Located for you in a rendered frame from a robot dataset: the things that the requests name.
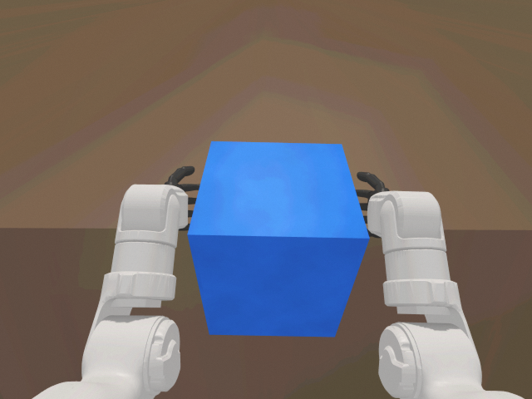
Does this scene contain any right robot forearm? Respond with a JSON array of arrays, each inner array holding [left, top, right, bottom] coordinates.
[[367, 191, 482, 382]]

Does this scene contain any robot right hand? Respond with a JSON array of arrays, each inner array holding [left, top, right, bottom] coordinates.
[[355, 172, 389, 238]]

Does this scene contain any robot left hand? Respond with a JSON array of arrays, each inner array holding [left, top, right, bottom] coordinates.
[[165, 166, 200, 231]]

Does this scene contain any carton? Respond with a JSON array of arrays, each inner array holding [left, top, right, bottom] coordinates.
[[187, 141, 370, 337]]

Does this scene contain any right robot upper arm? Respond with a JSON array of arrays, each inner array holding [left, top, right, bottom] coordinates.
[[378, 322, 524, 399]]

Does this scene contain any left robot forearm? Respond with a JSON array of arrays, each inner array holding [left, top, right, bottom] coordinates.
[[81, 185, 188, 376]]

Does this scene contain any left robot upper arm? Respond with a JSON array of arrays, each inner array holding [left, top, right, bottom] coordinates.
[[33, 315, 180, 399]]

